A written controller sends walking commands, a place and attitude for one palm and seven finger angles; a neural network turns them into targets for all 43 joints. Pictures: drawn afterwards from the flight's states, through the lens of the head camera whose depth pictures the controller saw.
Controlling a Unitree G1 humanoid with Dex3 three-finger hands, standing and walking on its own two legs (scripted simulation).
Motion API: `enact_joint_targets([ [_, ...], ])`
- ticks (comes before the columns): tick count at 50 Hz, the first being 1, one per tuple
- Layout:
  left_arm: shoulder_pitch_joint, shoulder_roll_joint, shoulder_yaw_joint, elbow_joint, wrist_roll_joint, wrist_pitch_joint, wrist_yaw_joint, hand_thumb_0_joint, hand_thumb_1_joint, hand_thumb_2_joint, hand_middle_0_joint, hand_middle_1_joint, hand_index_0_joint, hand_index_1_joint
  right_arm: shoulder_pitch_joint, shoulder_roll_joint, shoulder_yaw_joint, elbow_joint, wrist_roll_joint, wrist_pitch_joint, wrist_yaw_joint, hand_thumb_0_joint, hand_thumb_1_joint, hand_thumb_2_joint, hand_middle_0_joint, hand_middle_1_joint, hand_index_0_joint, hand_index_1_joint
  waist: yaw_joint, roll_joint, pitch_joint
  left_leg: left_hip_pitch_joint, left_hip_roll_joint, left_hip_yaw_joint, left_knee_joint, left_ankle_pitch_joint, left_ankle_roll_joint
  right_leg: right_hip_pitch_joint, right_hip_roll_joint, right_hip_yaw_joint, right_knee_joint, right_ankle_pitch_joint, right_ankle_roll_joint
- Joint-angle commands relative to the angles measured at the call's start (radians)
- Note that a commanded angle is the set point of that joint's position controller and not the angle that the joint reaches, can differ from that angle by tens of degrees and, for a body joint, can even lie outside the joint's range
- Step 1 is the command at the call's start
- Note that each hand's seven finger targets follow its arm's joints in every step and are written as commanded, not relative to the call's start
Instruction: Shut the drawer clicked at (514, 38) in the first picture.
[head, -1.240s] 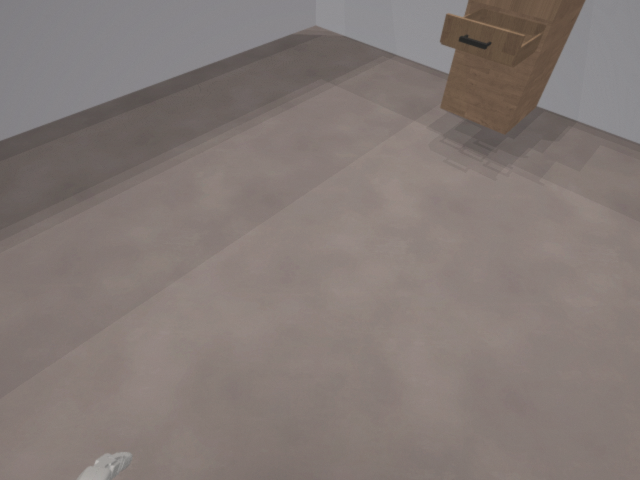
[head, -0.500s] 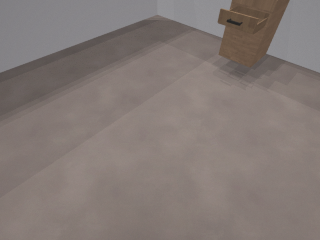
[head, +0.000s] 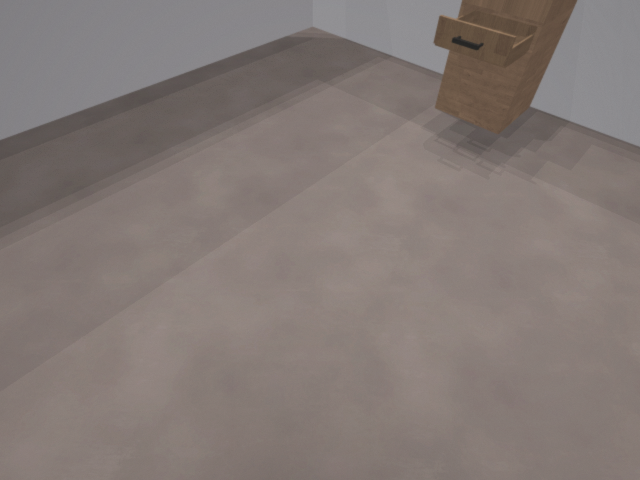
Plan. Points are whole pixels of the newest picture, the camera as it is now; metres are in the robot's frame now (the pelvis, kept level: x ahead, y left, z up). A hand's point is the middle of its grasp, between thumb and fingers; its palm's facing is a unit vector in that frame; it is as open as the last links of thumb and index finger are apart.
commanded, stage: look at it before walking up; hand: left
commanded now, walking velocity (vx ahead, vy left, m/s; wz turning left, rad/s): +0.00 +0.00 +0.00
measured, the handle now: (467, 42) +2.03 -0.61 -0.24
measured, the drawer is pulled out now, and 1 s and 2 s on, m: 0.26 0.26 0.26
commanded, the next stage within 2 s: walk to a spot facing it in 0.30 s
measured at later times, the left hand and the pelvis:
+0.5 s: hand out of the picture +0.08 +0.24 -0.16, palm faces -0.03 -0.94 -0.34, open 7.4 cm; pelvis +0.01 +0.00 +0.00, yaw -1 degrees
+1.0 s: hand out of the picture +0.04 +0.15 -0.17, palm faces -0.05 -0.99 -0.14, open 7.4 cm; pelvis +0.15 -0.01 -0.01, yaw -9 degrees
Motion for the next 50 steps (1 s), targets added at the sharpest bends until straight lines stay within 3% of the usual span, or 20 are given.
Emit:
enact_joint_targets([
  [1,-0.047,0.21,0.041,-0.06,-0.001,-0.024,0.01,0.0,0.9,0.9,-0.2,-0.3,-0.2,-0.3,-0.053,-0.21,-0.039,-0.061,-0.002,-0.021,-0.017,0.0,-0.9,-0.9,0.2,0.3,0.2,0.3,0.001,-0.003,-0.055,0.017,0.113,-0.11,-0.074,0.077,0.034,-0.012,-0.114,0.105,-0.082,0.063,-0.034],
  [13,-0.043,0.212,0.042,-0.056,-0.001,-0.026,0.012,0.0,0.9,0.9,-0.2,-0.3,-0.2,-0.3,-0.061,-0.213,-0.039,-0.062,0.0,-0.022,-0.019,0.0,-0.9,-0.9,0.2,0.3,0.2,0.3,0.002,0.002,-0.089,0.049,0.118,-0.104,-0.068,0.147,0.034,0.02,-0.116,0.096,-0.07,0.145,-0.032],
  [20,-0.05,0.213,0.042,-0.054,-0.001,-0.025,0.012,0.0,0.9,0.9,-0.2,-0.3,-0.2,-0.3,-0.068,-0.212,-0.038,-0.06,0.0,-0.02,-0.019,0.0,-0.9,-0.9,0.2,0.3,0.2,0.3,0.003,-0.003,-0.055,0.039,0.116,-0.106,-0.082,0.13,0.031,0.013,-0.115,0.097,-0.081,0.134,-0.031],
  [22,0.027,0.09,0.017,-0.023,-0.002,-0.005,0.015,0.0,0.9,0.9,-0.2,-0.3,-0.2,-0.3,-0.005,-0.087,-0.009,-0.033,-0.009,-0.004,-0.015,0.0,-0.9,-0.9,0.2,0.3,0.2,0.3,0.002,-0.003,-0.078,0.055,0.111,-0.07,-0.058,0.012,0.011,0.0,-0.105,0.1,-0.076,-0.004,-0.018],
  [23,0.046,0.083,0.017,-0.02,0.002,0.004,0.013,0.0,0.9,0.9,-0.2,-0.3,-0.2,-0.3,0.025,-0.077,-0.01,-0.03,-0.011,0.003,-0.012,0.0,-0.9,-0.9,0.2,0.3,0.2,0.3,0.002,-0.004,-0.066,0.045,0.109,-0.069,-0.053,-0.103,0.012,-0.024,-0.093,0.11,-0.068,-0.128,-0.021],
  [26,0.065,0.091,0.032,-0.04,0.011,0.016,-0.006,0.0,0.9,0.9,-0.2,-0.3,-0.2,-0.3,0.043,-0.107,-0.026,-0.041,-0.019,0.011,-0.008,0.0,-0.9,-0.9,0.2,0.3,0.2,0.3,0.002,0.02,0.059,-0.047,0.125,-0.093,-0.096,-0.402,0.032,-0.142,-0.051,0.119,-0.037,-0.344,-0.036],
  [29,0.099,0.064,0.043,-0.067,0.013,0.009,-0.018,0.0,0.9,0.9,-0.2,-0.3,-0.2,-0.3,0.083,-0.133,-0.044,-0.057,-0.018,0.005,-0.01,0.0,-0.9,-0.9,0.2,0.3,0.2,0.3,-0.001,0.074,0.105,-0.05,0.194,-0.165,-0.125,-0.492,0.082,-0.226,-0.003,0.075,0.098,-0.323,-0.04],
  [31,0.128,0.02,0.045,-0.078,0.013,-0.004,-0.024,0.0,0.9,0.9,-0.2,-0.3,-0.2,-0.3,0.12,-0.143,-0.059,-0.061,-0.014,-0.006,-0.015,0.0,-0.9,-0.9,0.2,0.3,0.2,0.3,-0.003,0.121,0.089,0.002,0.265,-0.212,-0.129,-0.416,0.123,-0.255,0.024,-0.004,0.214,-0.205,-0.034],
  [32,0.132,0.0,0.046,-0.082,0.014,-0.009,-0.025,0.0,0.9,0.9,-0.2,-0.3,-0.2,-0.3,0.132,-0.137,-0.063,-0.065,-0.014,-0.01,-0.015,0.0,-0.9,-0.9,0.2,0.3,0.2,0.3,-0.002,0.137,0.087,0.01,0.28,-0.2,-0.114,-0.356,0.134,-0.25,0.02,-0.031,0.225,-0.197,-0.029],
  [34,0.205,-0.01,0.053,-0.068,0.014,-0.022,-0.025,0.0,0.9,0.9,-0.2,-0.3,-0.2,-0.3,0.122,-0.107,-0.063,-0.071,-0.011,-0.016,-0.015,0.0,-0.9,-0.9,0.2,0.3,0.2,0.3,0.032,0.113,0.068,-0.041,0.241,-0.108,0.02,-0.226,0.109,-0.139,0.005,-0.023,0.136,-0.158,-0.038],
  [35,0.278,0.01,0.064,-0.047,0.016,-0.031,-0.02,0.0,0.9,0.9,-0.2,-0.3,-0.2,-0.3,0.106,-0.068,-0.057,-0.083,-0.011,-0.02,-0.015,0.0,-0.9,-0.9,0.2,0.3,0.2,0.3,0.064,0.011,0.045,-0.16,0.17,-0.021,0.177,-0.174,0.065,0.006,-0.045,0.089,0.052,-0.129,-0.071],
  [36,0.386,0.085,0.083,-0.011,0.019,-0.043,-0.007,0.0,0.9,0.9,-0.2,-0.3,-0.2,-0.3,0.06,-0.001,-0.045,-0.12,-0.005,-0.029,-0.011,0.0,-0.9,-0.9,0.2,0.3,0.2,0.3,0.102,-0.241,0.041,-0.417,0.055,0.121,0.446,-0.246,0.006,0.198,-0.22,0.389,-0.076,-0.071,-0.148],
  [37,0.493,0.111,0.088,0.021,0.006,-0.05,0.007,0.0,0.9,0.9,-0.2,-0.3,-0.2,-0.3,-0.034,0.007,-0.041,-0.163,-0.012,-0.037,-0.006,0.0,-0.9,-0.9,0.2,0.3,0.2,0.3,0.144,-0.307,0.073,-0.564,0.029,0.1,0.611,-0.401,-0.004,0.248,-0.333,0.583,-0.154,0.086,-0.221],
  [38,0.527,0.095,0.085,0.035,0.005,-0.053,0.018,0.0,0.9,0.9,-0.2,-0.3,-0.2,-0.3,-0.063,-0.002,-0.045,-0.175,-0.014,-0.041,-0.008,0.0,-0.9,-0.9,0.2,0.3,0.2,0.3,0.144,-0.269,0.088,-0.617,0.056,0.041,0.697,-0.383,-0.002,0.272,-0.345,0.592,-0.133,0.222,-0.255],
  [39,0.515,0.05,0.079,0.035,0.008,-0.057,0.023,0.0,0.9,0.9,-0.2,-0.3,-0.2,-0.3,-0.067,0.008,-0.046,-0.172,-0.016,-0.046,-0.008,0.0,-0.9,-0.9,0.2,0.3,0.2,0.3,0.129,-0.183,0.094,-0.647,0.08,0.028,0.733,-0.323,-0.003,0.29,-0.327,0.531,-0.105,0.332,-0.27],
  [40,0.495,0.034,0.075,0.028,0.012,-0.058,0.027,0.0,0.9,0.9,-0.2,-0.3,-0.2,-0.3,-0.061,0.028,-0.046,-0.168,-0.013,-0.049,-0.006,0.0,-0.9,-0.9,0.2,0.3,0.2,0.3,0.107,-0.099,0.074,-0.644,0.094,0.026,0.739,-0.297,-0.006,0.299,-0.314,0.483,-0.086,0.342,-0.266],
  [41,0.469,0.019,0.071,0.02,0.014,-0.061,0.027,0.0,0.9,0.9,-0.2,-0.3,-0.2,-0.3,-0.052,0.041,-0.047,-0.159,-0.014,-0.045,-0.002,0.0,-0.9,-0.9,0.2,0.3,0.2,0.3,0.086,-0.061,0.067,-0.621,0.1,0.033,0.729,-0.265,-0.012,0.269,-0.291,0.428,-0.09,0.317,-0.249],
  [44,0.414,-0.017,0.062,0.009,0.015,-0.07,0.027,0.0,0.9,0.9,-0.2,-0.3,-0.2,-0.3,-0.032,0.079,-0.051,-0.155,-0.01,-0.027,0.013,0.0,-0.9,-0.9,0.2,0.3,0.2,0.3,0.037,-0.093,0.088,-0.535,0.098,0.068,0.658,-0.14,-0.03,0.123,-0.228,0.304,-0.161,0.245,-0.21],
  [47,0.418,-0.042,0.057,0.026,0.015,-0.074,0.032,0.0,0.9,0.9,-0.2,-0.3,-0.2,-0.3,-0.063,0.101,-0.051,-0.175,-0.004,-0.024,0.021,0.0,-0.9,-0.9,0.2,0.3,0.2,0.3,0.028,-0.132,0.116,-0.478,0.087,0.096,0.539,-0.048,-0.025,0.064,-0.188,0.24,-0.189,0.283,-0.179],
  [50,0.389,-0.035,0.065,0.033,0.015,-0.074,0.036,0.0,0.9,0.9,-0.2,-0.3,-0.2,-0.3,-0.071,0.114,-0.049,-0.187,0.002,-0.035,0.027,0.0,-0.9,-0.9,0.2,0.3,0.2,0.3,0.015,-0.163,0.114,-0.324,0.074,0.101,0.376,-0.001,-0.006,0.005,-0.172,0.192,-0.183,0.295,-0.146],
])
